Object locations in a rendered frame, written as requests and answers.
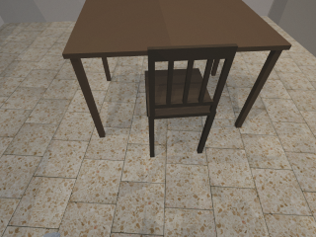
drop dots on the chair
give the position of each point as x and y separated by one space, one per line
182 93

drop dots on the table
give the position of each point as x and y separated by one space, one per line
122 28

